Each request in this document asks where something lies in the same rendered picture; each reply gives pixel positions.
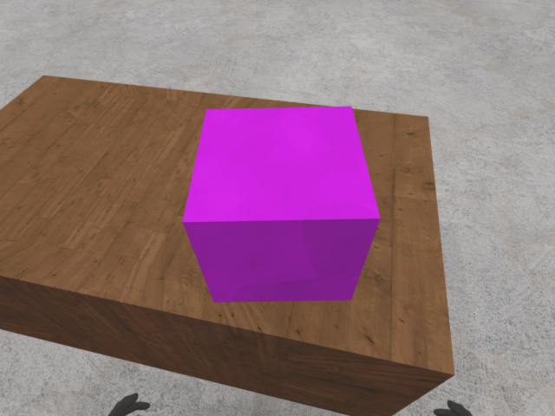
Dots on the left robot hand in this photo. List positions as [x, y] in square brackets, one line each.
[128, 405]

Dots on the pedestal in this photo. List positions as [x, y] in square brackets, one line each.
[94, 179]

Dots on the carton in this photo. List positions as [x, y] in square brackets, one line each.
[281, 206]

